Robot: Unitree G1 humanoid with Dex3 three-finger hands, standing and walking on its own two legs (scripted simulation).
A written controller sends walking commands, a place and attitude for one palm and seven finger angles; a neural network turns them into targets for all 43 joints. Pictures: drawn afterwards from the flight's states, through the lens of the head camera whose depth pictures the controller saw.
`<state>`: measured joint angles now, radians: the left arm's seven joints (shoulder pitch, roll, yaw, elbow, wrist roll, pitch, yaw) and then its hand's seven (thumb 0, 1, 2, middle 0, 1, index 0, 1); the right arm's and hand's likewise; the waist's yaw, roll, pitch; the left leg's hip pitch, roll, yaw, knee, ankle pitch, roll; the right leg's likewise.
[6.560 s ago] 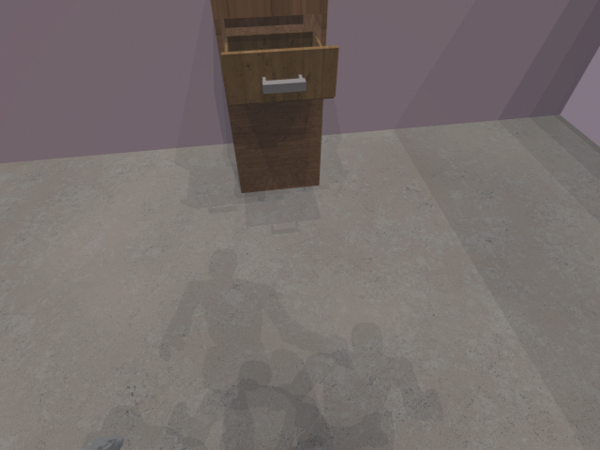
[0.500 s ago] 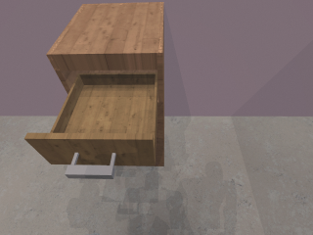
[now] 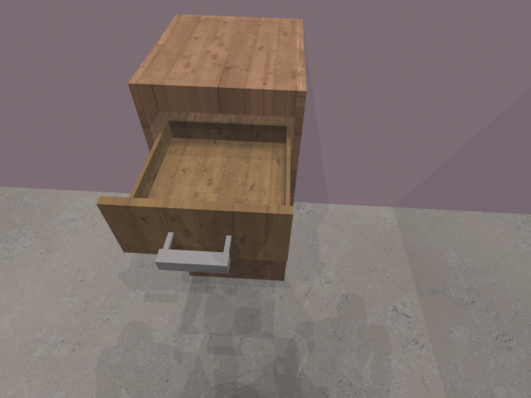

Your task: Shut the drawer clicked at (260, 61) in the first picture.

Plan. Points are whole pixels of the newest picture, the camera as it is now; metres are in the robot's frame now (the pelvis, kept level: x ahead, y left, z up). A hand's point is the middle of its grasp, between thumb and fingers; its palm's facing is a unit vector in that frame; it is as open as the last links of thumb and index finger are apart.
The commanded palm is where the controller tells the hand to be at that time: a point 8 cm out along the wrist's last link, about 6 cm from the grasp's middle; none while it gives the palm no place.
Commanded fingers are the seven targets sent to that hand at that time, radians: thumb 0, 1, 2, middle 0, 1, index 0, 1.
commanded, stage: come to a stop and stand still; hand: left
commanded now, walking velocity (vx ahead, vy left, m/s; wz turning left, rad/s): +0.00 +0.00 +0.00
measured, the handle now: (196, 250) +0.38 +0.16 -0.04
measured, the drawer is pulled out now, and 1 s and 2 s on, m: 0.30 0.30 0.30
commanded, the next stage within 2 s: look again from close up in 0.54 s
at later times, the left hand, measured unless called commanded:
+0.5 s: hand out of the picture -0.05 +0.11 -0.18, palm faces +0.05 -0.99 -0.14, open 7.3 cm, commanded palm none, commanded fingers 0.00 0.90 0.90 -0.20 -0.30 -0.20 -0.30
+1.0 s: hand out of the picture +0.02 +0.16 -0.18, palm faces +0.05 -0.97 -0.24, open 7.3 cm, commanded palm none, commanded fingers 0.00 0.90 0.90 -0.20 -0.30 -0.20 -0.30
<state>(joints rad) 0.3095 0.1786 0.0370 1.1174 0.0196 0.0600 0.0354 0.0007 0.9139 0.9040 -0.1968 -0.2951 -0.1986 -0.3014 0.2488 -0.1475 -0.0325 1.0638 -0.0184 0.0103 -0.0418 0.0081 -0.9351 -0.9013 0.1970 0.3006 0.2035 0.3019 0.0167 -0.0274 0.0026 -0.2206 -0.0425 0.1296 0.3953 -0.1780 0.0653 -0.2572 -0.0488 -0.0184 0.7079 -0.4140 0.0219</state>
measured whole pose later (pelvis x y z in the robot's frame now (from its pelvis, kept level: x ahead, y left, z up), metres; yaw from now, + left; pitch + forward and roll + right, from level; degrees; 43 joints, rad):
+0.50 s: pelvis -0.02 -0.03 +0.00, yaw +1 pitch -2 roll +1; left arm 0.33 0.08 -0.01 1.15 0.00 0.00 0.04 0.00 0.91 0.90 -0.20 -0.30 -0.20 -0.30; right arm 0.37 -0.11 -0.01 1.18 -0.01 0.02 -0.04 0.00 -0.91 -0.90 0.19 0.30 0.20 0.30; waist -0.02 0.00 0.01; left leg -0.23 0.03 0.09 0.40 -0.14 0.01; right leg -0.12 0.03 -0.07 0.42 -0.28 -0.06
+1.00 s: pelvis +0.01 -0.02 -0.01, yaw +1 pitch -1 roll +0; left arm 0.31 0.16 0.00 1.03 0.02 -0.02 0.05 0.00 0.91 0.90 -0.20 -0.30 -0.20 -0.30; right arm 0.22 -0.18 -0.02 1.04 -0.02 0.00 -0.03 0.00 -0.92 -0.90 0.19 0.30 0.20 0.30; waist 0.00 0.02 0.00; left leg -0.27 0.02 0.09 0.57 -0.28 0.02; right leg -0.13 0.02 -0.06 0.53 -0.38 -0.04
